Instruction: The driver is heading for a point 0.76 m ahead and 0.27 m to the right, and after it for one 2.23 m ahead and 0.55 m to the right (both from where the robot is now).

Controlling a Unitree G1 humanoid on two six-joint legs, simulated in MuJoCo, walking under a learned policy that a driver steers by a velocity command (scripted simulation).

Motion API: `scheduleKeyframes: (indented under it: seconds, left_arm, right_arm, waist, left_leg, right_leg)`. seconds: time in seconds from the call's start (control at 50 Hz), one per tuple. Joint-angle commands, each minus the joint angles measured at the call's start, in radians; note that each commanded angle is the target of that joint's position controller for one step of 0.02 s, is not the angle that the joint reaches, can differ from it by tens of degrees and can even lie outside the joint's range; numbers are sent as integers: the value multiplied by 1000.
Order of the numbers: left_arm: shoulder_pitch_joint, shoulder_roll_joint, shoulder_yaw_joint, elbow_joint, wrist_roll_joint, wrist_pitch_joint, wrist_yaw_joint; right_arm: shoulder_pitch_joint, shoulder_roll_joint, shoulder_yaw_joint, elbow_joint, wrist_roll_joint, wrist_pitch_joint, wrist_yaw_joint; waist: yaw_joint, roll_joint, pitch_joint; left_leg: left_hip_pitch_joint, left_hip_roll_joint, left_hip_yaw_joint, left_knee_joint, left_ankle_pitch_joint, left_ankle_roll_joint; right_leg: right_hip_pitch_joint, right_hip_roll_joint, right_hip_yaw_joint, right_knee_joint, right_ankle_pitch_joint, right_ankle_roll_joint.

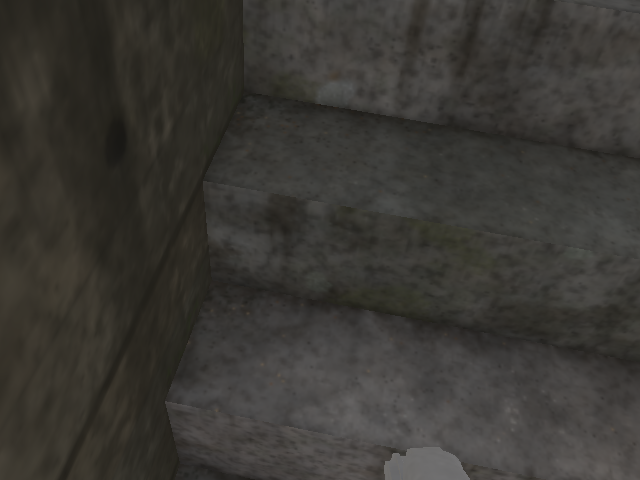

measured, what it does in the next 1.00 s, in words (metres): climbs, turning right: right foot 0.22 m higher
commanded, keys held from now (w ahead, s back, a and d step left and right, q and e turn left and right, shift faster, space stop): e+shift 0.72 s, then q+shift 0.10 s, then w+q+shift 0.18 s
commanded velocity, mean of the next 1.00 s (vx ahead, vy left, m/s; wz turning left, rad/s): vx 0.07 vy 0.00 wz -0.53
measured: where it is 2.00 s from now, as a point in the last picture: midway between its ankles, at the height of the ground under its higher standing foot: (470, 387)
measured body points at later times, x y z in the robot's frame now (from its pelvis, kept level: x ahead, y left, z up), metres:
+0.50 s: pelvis +0.10 -0.02 +0.02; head +0.10 +0.04 +0.46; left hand +0.36 +0.13 -0.09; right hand +0.01 -0.27 -0.08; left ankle +0.02 +0.02 -0.72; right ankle +0.13 -0.22 -0.27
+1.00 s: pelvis +0.19 -0.11 +0.18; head +0.17 -0.06 +0.63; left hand +0.40 +0.03 +0.04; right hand +0.21 -0.37 +0.11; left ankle +0.27 +0.01 -0.22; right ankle +0.20 -0.17 -0.50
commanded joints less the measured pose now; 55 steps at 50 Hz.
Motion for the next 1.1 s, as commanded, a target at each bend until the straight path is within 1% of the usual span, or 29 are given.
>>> scheduleKeyframes:
  seconds: [0.02, 0.06, 0.1, 0.14, 0.22, 0.26, 0.3, 0.34, 0.38, 0.56, 0.6, 0.62, 0.68, 0.72, 0.76, 0.78, 0.8, 0.82, 0.84, 0.86, 0.9, 0.94, 0.96, 0.98, 1.0, 1.04, 1.06, 1.08, 1.1]
  left_arm:
    - [-80, 123, 29, -113, -34, -37, 30]
    - [-24, 183, 56, -98, -52, -45, 59]
    - [-95, 186, 61, -133, -41, -47, 82]
    - [-75, 205, 71, -94, -35, -40, 74]
    - [-39, 199, 69, -58, -21, -27, 59]
    - [3, 194, 55, -22, -16, -22, 44]
    - [-42, 214, 44, -62, -48, -16, 2]
    - [-77, 190, 35, -74, -1, -8, -17]
    - [-102, 188, 32, -89, 0, -17, -24]
    - [-254, 98, -9, -161, -36, 26, -115]
    - [-305, 65, -16, -229, -39, 55, -125]
    - [-316, 73, -15, -228, -30, 75, -133]
    - [-274, 91, -12, -252, -2, 138, -141]
    - [-370, 149, 11, -302, -1, 204, -142]
    - [-273, 141, 22, -289, 19, 220, -111]
    - [-40, 136, 30, -203, 33, 231, -90]
    - [342, 139, 58, 3, 72, 244, -61]
    - [154, 246, 102, 14, 103, 190, 14]
    - [143, 249, 118, 10, 168, 181, 69]
    - [62, 239, 116, 60, 182, 161, 93]
    - [-101, 72, 61, 133, 185, 97, 76]
    - [-122, 54, 52, 161, 156, 42, 46]
    - [-108, 119, 27, 100, 162, -35, -114]
    - [-248, 162, 64, 95, 127, -54, -124]
    - [-271, 162, 54, 105, 128, -54, -121]
    - [-143, 181, 26, 143, 145, -28, -105]
    - [77, 225, 109, 265, 108, -44, 2]
    - [190, 237, 102, 290, 87, -59, 30]
    - [271, 220, 101, 332, 91, -65, 38]
  right_arm:
    - [87, -131, 25, -110, 3, -8, 78]
    - [-31, -155, 31, -221, 7, -13, 117]
    - [84, -127, 40, -205, 33, -31, 148]
    - [163, -197, -2, -169, 2, -18, 170]
    - [38, -159, 3, -184, -19, -27, 184]
    - [21, -155, 11, -186, -22, -32, 171]
    - [45, -262, -16, -169, -57, -32, 130]
    - [37, -255, -7, -172, -59, -37, 90]
    - [67, -223, 8, -166, -49, -54, 75]
    - [317, -293, -27, 19, -76, -57, 40]
    - [308, -280, -27, 86, -91, -37, 68]
    - [305, -247, -10, 94, -95, -32, 78]
    - [126, -284, -10, 56, -63, -44, 56]
    - [95, -375, -47, 25, -4, -60, 58]
    - [66, -490, -96, -10, 35, -13, 71]
    - [26, -483, -113, -29, 30, 21, 78]
    - [-78, -370, -103, -54, -44, 64, 88]
    - [-113, -264, -84, -134, 159, -63, -30]
    - [-89, -94, -68, -162, 142, -89, -77]
    - [-129, -24, -45, -205, 92, -69, -81]
    - [-168, 54, -20, -221, 15, -29, -77]
    - [-71, 57, -21, -164, 50, 5, -84]
    - [-69, -87, -57, -240, 63, 67, 71]
    - [-108, -174, -92, -209, 69, 80, 111]
    - [-128, -197, -107, -171, 66, 77, 139]
    - [-124, -129, -67, -104, 32, 78, 153]
    - [-304, 94, -33, -134, 92, 44, -31]
    - [-334, 134, -11, -153, 76, 18, -106]
    - [-367, 112, -13, -162, 65, -19, -131]
  waist:
    - [-52, 72, -122]
    - [-34, 79, -86]
    - [-47, 49, -64]
    - [-88, 78, -19]
    - [-26, 137, 27]
    - [7, 131, -7]
    - [18, 71, 25]
    - [40, 190, 24]
    - [39, 185, 41]
    - [0, 179, 87]
    - [57, 240, 128]
    - [52, 171, 111]
    - [190, 143, -14]
    - [172, 265, -46]
    - [193, 362, -33]
    - [262, 272, -58]
    - [347, -137, -169]
    - [190, 40, -341]
    - [150, 235, -343]
    - [77, 148, -145]
    - [-80, 123, 122]
    - [-128, 113, 155]
    - [-185, -47, 144]
    - [-216, -102, 115]
    - [-205, -90, 69]
    - [-132, -68, -5]
    - [-45, 80, 100]
    - [-2, 118, 90]
    - [40, 68, 84]
  left_leg:
    - [373, 377, -253, -17, 775, -9]
    - [365, 382, -215, -32, 725, -14]
    - [424, 386, -225, -20, 759, 0]
    - [557, 442, -225, -61, 836, 21]
    - [456, 487, -155, -111, 575, 43]
    - [456, 495, -125, -115, 598, -2]
    - [457, 508, -113, -138, 562, -60]
    - [422, 468, -20, -171, 451, -117]
    - [390, 485, 2, -198, 385, -101]
    - [635, 564, 194, -236, 1083, -170]
    - [595, 550, 282, -277, 1106, -138]
    - [537, 569, 283, -304, 1182, -112]
    - [304, 534, 427, -330, 1567, -118]
    - [191, 571, 366, -362, 2089, -64]
    - [360, 583, 306, -281, 2652, -108]
    - [240, 562, 244, -43, 2746, -165]
    - [-101, 403, 184, 731, 1142, -238]
    - [-239, 121, 128, 1539, 6, -265]
    - [-425, 146, -61, 1660, 69, -185]
    - [-558, 156, 31, 1740, 86, -133]
    - [-699, 184, 53, 1790, 197, -65]
    - [-696, 209, 112, 1775, 256, -79]
    - [-643, 220, -9, 1582, 68, 84]
    - [-500, 217, 61, 1544, 55, 73]
    - [-459, 209, 93, 1588, 122, 82]
    - [-684, 199, 89, 1747, 117, 87]
    - [-968, 206, 176, 1817, 144, -18]
    - [-1114, 238, 161, 1821, 134, -36]
    - [-1231, 248, 168, 1858, 69, -48]
  right_leg:
    - [-289, -1, 183, 155, -74, 63]
    - [-265, 33, 235, 139, -46, 94]
    - [-353, 65, 250, 107, -178, 79]
    - [-438, 92, 245, 60, -157, 55]
    - [-463, 86, 248, 146, -97, 28]
    - [-489, 87, 257, 161, -29, 39]
    - [-541, 73, 207, 300, 15, 49]
    - [-534, 49, 137, 334, -8, 35]
    - [-519, 28, 112, 401, -7, 22]
    - [-655, -73, -67, 423, -99, -71]
    - [-643, -74, -128, 395, -131, -152]
    - [-560, -82, -160, 374, -113, -170]
    - [-3, -60, -302, 33, -61, -195]
    - [412, 40, -422, -357, -168, -172]
    - [568, 167, -473, -794, -358, -202]
    - [868, 169, -411, -1155, -253, -273]
    - [1248, -19, 6, -1429, 218, -385]
    - [1271, -244, 511, -1344, 661, -503]
    - [1193, -305, 506, -1535, -10, -463]
    - [1000, -309, 531, -1575, -578, -426]
    - [703, -283, 296, -1551, -652, -293]
    - [610, -293, 100, -1574, -487, -170]
    - [462, -247, 9, -1655, -564, -239]
    - [352, -274, -63, -1738, -542, -279]
    - [313, -283, -79, -1750, -495, -311]
    - [571, -347, -10, -1741, -432, -362]
    - [918, -352, 18, -1725, -507, -210]
    - [1050, -403, 71, -1747, -549, -175]
    - [1194, -427, 72, -1767, -576, -164]
Next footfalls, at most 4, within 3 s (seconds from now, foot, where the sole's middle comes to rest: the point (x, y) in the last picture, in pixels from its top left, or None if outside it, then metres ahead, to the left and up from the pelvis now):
0.78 right None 0.23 -0.21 -0.54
1.48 left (385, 371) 0.52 -0.09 -0.32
2.20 right None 0.65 -0.47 -0.10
2.90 left None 0.94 -0.27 0.12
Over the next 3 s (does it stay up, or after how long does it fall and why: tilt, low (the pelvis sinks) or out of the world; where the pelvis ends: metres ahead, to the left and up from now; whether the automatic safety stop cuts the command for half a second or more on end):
stays up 0.80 -0.30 0.77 its command is cut before an obstacle after 2.2 s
